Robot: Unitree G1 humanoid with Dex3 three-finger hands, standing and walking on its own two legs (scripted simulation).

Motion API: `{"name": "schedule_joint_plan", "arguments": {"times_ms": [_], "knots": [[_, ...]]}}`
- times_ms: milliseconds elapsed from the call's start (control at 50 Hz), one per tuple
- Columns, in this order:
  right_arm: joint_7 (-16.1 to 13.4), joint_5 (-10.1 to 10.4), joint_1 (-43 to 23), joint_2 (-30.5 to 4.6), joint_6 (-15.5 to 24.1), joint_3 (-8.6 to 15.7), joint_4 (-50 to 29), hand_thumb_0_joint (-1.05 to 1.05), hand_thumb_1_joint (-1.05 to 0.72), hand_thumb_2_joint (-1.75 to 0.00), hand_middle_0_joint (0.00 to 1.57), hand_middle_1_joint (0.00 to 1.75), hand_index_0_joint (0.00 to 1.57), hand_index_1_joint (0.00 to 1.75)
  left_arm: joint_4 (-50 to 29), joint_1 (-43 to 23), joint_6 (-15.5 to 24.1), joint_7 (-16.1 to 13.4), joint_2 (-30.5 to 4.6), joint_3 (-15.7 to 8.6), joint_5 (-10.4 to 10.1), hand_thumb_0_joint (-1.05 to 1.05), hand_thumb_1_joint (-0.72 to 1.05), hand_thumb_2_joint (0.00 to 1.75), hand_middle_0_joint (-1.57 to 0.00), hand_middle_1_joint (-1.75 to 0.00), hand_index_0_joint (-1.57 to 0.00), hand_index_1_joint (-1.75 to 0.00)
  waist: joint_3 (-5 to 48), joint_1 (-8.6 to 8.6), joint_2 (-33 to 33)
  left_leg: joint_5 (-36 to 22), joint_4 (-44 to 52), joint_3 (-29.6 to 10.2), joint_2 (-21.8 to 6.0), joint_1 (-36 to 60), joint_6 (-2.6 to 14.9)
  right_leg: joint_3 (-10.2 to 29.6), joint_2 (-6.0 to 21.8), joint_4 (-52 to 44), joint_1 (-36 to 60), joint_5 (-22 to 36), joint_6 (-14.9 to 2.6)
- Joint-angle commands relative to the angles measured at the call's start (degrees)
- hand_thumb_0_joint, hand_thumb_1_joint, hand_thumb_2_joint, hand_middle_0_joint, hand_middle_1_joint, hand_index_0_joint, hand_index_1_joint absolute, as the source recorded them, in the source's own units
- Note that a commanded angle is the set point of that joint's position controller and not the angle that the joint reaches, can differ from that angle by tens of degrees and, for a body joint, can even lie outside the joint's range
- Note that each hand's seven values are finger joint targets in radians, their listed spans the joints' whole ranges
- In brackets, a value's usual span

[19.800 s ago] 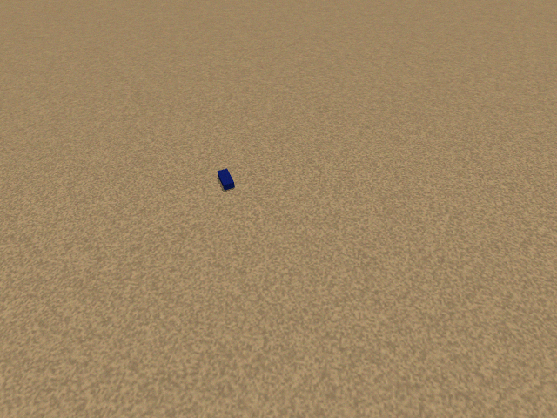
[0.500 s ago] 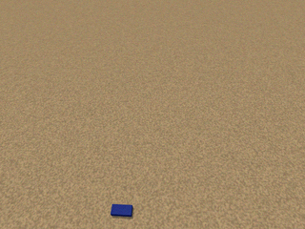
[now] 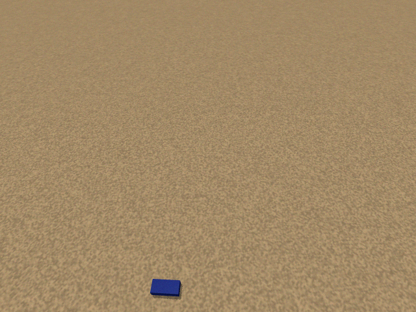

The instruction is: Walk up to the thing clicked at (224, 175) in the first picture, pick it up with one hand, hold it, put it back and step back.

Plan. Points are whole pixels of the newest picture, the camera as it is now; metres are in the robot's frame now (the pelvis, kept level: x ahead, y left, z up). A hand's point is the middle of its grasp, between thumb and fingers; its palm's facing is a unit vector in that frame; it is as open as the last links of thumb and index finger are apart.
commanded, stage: stand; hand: left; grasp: from above
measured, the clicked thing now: (165, 287) +0.40 +0.22 -0.76
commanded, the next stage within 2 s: rise first in 0.30 s
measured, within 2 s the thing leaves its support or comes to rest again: neither
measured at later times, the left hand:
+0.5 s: hand out of the picture +0.10 +0.25 -0.15, palm faces +0.06 -0.94 -0.33, open 7.6 cm
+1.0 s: hand out of the picture +0.14 +0.26 -0.23, palm faces -0.13 -0.89 -0.44, open 13.9 cm
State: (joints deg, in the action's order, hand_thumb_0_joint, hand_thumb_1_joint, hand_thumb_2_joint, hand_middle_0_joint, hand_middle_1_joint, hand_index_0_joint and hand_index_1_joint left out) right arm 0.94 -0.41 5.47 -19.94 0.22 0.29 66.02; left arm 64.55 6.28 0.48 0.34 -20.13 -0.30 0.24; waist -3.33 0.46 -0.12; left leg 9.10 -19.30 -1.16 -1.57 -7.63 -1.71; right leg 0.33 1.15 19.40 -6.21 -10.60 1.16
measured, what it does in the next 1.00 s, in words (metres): lowers itself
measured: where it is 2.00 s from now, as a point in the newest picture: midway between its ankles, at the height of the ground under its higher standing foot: outside the picture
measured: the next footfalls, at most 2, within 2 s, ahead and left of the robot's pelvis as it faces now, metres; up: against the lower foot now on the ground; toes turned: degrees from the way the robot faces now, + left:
none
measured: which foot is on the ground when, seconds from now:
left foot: down 0.00-1.00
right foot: down 0.00-1.00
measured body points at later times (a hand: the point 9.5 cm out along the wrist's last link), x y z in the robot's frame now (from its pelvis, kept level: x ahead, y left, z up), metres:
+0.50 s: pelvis -0.01 +0.00 +0.00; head +0.02 +0.00 +0.44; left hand +0.10 +0.30 -0.13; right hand +0.09 -0.29 -0.13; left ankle +0.02 +0.14 -0.75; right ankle +0.00 -0.13 -0.75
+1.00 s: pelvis +0.00 +0.01 -0.08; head +0.08 +0.02 +0.36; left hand +0.15 +0.31 -0.20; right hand +0.14 -0.25 -0.18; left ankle +0.02 +0.14 -0.75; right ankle +0.00 -0.13 -0.75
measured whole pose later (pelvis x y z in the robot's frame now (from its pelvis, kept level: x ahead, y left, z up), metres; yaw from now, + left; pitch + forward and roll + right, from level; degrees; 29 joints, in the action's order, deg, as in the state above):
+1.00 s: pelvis +0.00 +0.01 -0.08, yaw -1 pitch +15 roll -1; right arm -0.3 0.1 12.3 -14.0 6.3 3.0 35.9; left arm 40.0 8.0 -4.5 -0.6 -17.2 -9.0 14.0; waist 4.6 1.1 -0.3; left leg 27.1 -60.2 -1.5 -1.5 -47.8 -0.9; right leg 1.2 0.7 58.9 -45.7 -27.8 2.0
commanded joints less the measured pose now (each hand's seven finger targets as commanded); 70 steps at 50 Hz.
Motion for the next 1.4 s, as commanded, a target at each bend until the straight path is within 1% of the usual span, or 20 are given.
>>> {"name": "schedule_joint_plan", "arguments": {"times_ms": [0, 200, 360, 380, 400, 420, 440, 460, 500, 540, 580, 600, 640, 740, 860, 960, 1160, 1280, 1320, 1380], "knots": [[-1.01, 0.02, -2.75, -12.23, 1.16, 1.99, -3.46, 0.0, -0.9, -0.9, 0.2, 0.3, 0.2, 0.3, -3.47, -2.45, 1.12, -0.53, -12.4, -2.09, 0.13, 0.0, 0.9, 0.9, -0.2, -0.3, -0.2, -0.3, 3.75, -0.31, 0.2, -3.63, 3.34, -4.4, -5.48, 0.74, 2.17, 4.31, 5.94, -3.98, -1.04, 2.06, -1.93], [-1.11, 0.1, -2.63, -12.44, 1.37, 1.95, -3.83, 0.0, -0.9, -0.9, 0.2, 0.3, 0.2, 0.3, -3.82, -2.18, 1.33, -0.65, -12.58, -2.04, 0.24, 0.0, 0.9, 0.9, -0.2, -0.3, -0.2, -0.3, 5.65, -0.23, -0.16, -8.33, 2.23, -4.19, -5.83, 2.71, 2.31, 4.09, 6.24, -3.26, 0.03, 7.33, -1.82], [-1.09, -0.01, -2.25, -12.52, 1.12, 1.92, -3.8, 0.0, -0.9, -0.9, 0.2, 0.3, 0.2, 0.3, -3.67, -2.11, 1.15, -0.61, -12.76, -2.03, 0.27, 0.0, 0.9, 0.9, -0.2, -0.3, -0.2, -0.3, 2.83, -0.22, -0.15, -3.67, 3.52, -4.28, -5.46, 0.57, 2.18, 4.3, 6.04, -4.19, -1.39, 2.43, -1.86], [-1.1, -0.07, -2.02, -12.48, 1.15, 1.97, -3.81, 0.0, -0.88, -0.9, 0.2, 0.3, 0.2, 0.3, -3.76, -2.02, 1.09, -0.58, -12.72, -2.01, 0.27, 0.0, 0.82, 0.98, -0.12, -0.38, -0.12, -0.38, 3.07, -0.28, -0.23, -3.35, 3.55, -4.26, -5.51, 0.77, 2.14, 4.3, 5.97, -4.08, -1.8, 1.48, -1.94], [-2.11, 3.58, -0.81, -2.69, 4.52, -0.36, -21.34, 0.0, -0.94, -0.91, 0.2, 0.3, 0.2, 0.3, -23.86, -22.13, 6.84, -1.25, -2.17, -1.91, -2.3, 0.0, 0.74, 0.96, -0.18, -0.46, -0.15, -0.46, 1.34, 6.34, 3.46, 5.29, -0.92, 4.18, 2.38, -5.48, 2.13, -0.35, -0.54, -0.79, -12.98, -1.45, -1.39], [-2.7, 3.76, 1.98, -4.31, 4.59, -0.13, -18.24, 0.0, -0.91, -0.9, 0.2, 0.3, 0.2, 0.3, -19.82, -26.18, 6.48, -1.84, -6.07, -3.57, -2.13, 0.0, 0.66, 0.95, -0.21, -0.53, -0.17, -0.54, 2.5, 4.52, -0.99, 5.86, -1.52, 3.88, 2.37, -5.03, 2.46, -1.33, -0.58, -0.9, -9.96, -3.01, -0.99], [-2.95, 3.46, 3.38, -6.46, 4.22, 0.73, -17.31, 0.0, -0.89, -0.9, 0.2, 0.3, 0.2, 0.3, -9.15, -15.82, 4.18, -2.35, -12.09, -8.04, -0.82, 0.0, 0.58, 0.91, -0.22, -0.59, -0.19, -0.62, 0.92, 2.98, -2.23, 7.41, -1.96, 3.9, 2.63, -6.72, 2.53, -1.9, -1.03, -0.79, -10.11, -6.03, -1.44], [-2.77, 3.43, 3.9, -6.31, 3.71, 1.43, -18.56, 0.0, -0.92, -0.91, 0.2, 0.3, 0.2, 0.3, -5.94, -11.99, 3.38, -1.52, -11.57, -8.28, -0.26, 0.0, 0.5, 0.94, -0.2, -0.67, -0.17, -0.7, 1.03, 1.49, -1.69, 6.45, -4.12, 4.1, 2.29, -9.18, 2.42, -2.21, -1.41, 1.38, -11.36, -5.74, -1.6], [-3.5, 2.69, 5.11, -6.19, 4.36, 3.08, -20.7, 0.0, -0.92, -0.91, 0.2, 0.3, 0.2, 0.3, -8.95, -16.33, 3.71, -0.38, -13.8, -9.31, 1.79, 0.0, 0.34, 0.9, -0.19, -0.81, -0.2, -0.8, 8.35, 1.37, -1.52, 2.96, -6.81, 3.38, 2.13, -8.73, 2.41, -1.96, -1.2, 4.89, -11.4, -1.79, -1.63], [-3.34, 1.68, 6.53, -5.8, 4.93, 3.94, -22.65, 0.0, -0.93, -0.91, 0.2, 0.3, 0.2, 0.3, -4.41, -11.14, 2.49, 1.02, -12.79, -9.99, 4.86, 0.0, 0.18, 0.89, -0.17, -0.92, -0.19, -0.9, 11.53, 0.89, -2.02, 0.81, -10.88, 2.73, 2.46, -12.09, 2.19, -1.97, -1.18, 9.32, -12.87, 0.86, -1.61], [-2.61, 0.83, 7.11, -5.37, 5.09, 5.12, -24.72, 0.0, -0.91, -0.91, 0.2, 0.3, 0.2, 0.3, -5.59, -6.66, 1.97, 1.47, -13.67, -12.94, 7.19, 0.0, 0.02, 0.9, -0.15, -0.96, -0.17, -0.94, 16.07, -2.08, 1.59, -1.02, -14.37, 2.92, 2.94, -14.25, 1.69, -1.73, -1.3, 13.09, -13.33, 1.45, -2.02], [-2.47, 0.87, 7.24, -4.89, 5.09, 5.29, -26.26, 0.0, -0.92, -0.91, 0.2, 0.3, 0.2, 0.3, -7.71, -6.08, 1.55, 1.33, -12.41, -12.54, 7.84, 0.0, -0.06, 0.92, -0.15, -0.98, -0.16, -0.97, 18.56, -2.43, 3.44, -1.65, -14.96, 2.97, 3.13, -13.93, 1.39, -1.72, -1.41, 14.03, -13.43, 1.58, -2.22], [-2.15, 1.04, 6.1, -4.26, 5.18, 4.96, -28.84, 0.0, -0.94, -0.91, 0.2, 0.3, 0.2, 0.3, -10.17, -6.1, -0.16, 0.8, -9.48, -10.82, 8.66, 0.0, -0.22, 0.95, -0.14, -1.0, -0.14, -1.0, 15.67, -1.88, 3.7, 1.41, -16.33, 2.74, 3.0, -17.44, 1.26, -1.84, -1.62, 15.43, -17.25, -1.66, -2.16], [-1.59, 1.39, 5.29, -4.03, 5.89, 5.52, -33.77, 0.0, -0.92, -0.91, 0.2, 0.3, 0.2, 0.3, -16.91, -5.71, -4.16, -0.44, -7.98, -10.19, 9.9, 0.0, -0.57, 1.0, -0.13, -1.0, -0.1, -1.03, 14.3, -0.37, 0.17, 6.62, -20.92, 1.83, 1.92, -23.36, 1.45, -2.55, -2.17, 19.91, -24.6, -7.4, -1.86], [-1.8, 0.87, 6.71, -2.96, 8.09, 5.94, -36.23, 0.0, -0.92, -0.91, 0.2, 0.3, 0.2, 0.3, -27.99, -4.33, -3.19, -1.36, -8.7, -11.53, 12.53, 0.0, -0.61, 1.02, -0.09, -1.05, -0.07, -1.07, 19.01, 0.02, 1.44, 6.83, -29.26, 1.17, 1.22, -28.71, 1.65, -2.22, -2.11, 29.14, -32.45, -7.5, -1.91], [-2.41, 0.57, 7.12, -2.64, 9.11, 6.04, -37.84, 0.0, -0.91, -0.91, 0.2, 0.3, 0.2, 0.3, -35.95, 2.67, -3.51, -2.2, -8.87, -12.23, 15.57, 0.0, -0.58, 1.04, -0.08, -1.05, -0.06, -1.08, 24.33, 0.52, 4.21, 2.99, -34.79, 1.11, 0.72, -29.68, 1.64, -1.93, -1.88, 34.84, -36.0, -4.13, -1.96], [-2.11, 0.6, 5.46, -2.23, 10.16, 5.74, -40.8, 0.0, -0.93, -0.91, 0.2, 0.3, 0.2, 0.3, -45.97, 11.03, -7.43, -2.39, -6.91, -10.5, 17.49, 0.0, -0.6, 1.03, -0.08, -1.04, -0.06, -1.06, 27.09, 1.15, 3.33, 0.94, -44.02, 0.01, 0.57, -37.65, 2.22, -2.35, -1.87, 42.6, -43.42, -2.75, -1.93], [-1.14, 0.68, 4.24, -2.07, 10.49, 5.73, -42.38, 0.0, -0.94, -0.91, 0.2, 0.3, 0.2, 0.3, -50.89, 15.47, -8.16, -2.47, -7.23, -10.66, 19.08, 0.0, -0.59, 1.0, -0.09, -1.03, -0.08, -1.05, 29.25, -0.19, 4.52, 0.94, -48.36, -0.43, 0.89, -42.13, 2.0, -2.88, -1.96, 47.87, -48.17, -3.94, -2.13], [-0.81, 0.76, 3.6, -2.05, 10.61, 5.74, -42.74, 0.0, -0.95, -0.92, 0.2, 0.3, 0.2, 0.3, -52.45, 16.03, -8.12, -2.53, -7.24, -10.67, 19.75, 0.0, -0.6, 0.99, -0.1, -1.04, -0.09, -1.05, 29.98, -0.36, 5.04, 1.7, -49.59, -1.0, 0.92, -43.8, 1.94, -2.9, -2.02, 49.83, -50.28, -4.85, -2.23], [-0.51, 1.07, 2.67, -2.5, 10.76, 5.74, -42.9, 0.0, -0.95, -0.91, 0.2, 0.3, 0.2, 0.3, -52.32, 10.73, -7.43, -2.67, -8.26, -10.28, 21.28, 0.0, -0.6, 0.99, -0.1, -1.04, -0.09, -1.05, 29.27, 1.43, 4.78, 4.76, -52.25, -1.38, 0.96, -47.64, 2.01, -2.82, -2.11, 52.43, -54.9, -7.04, -2.27]]}}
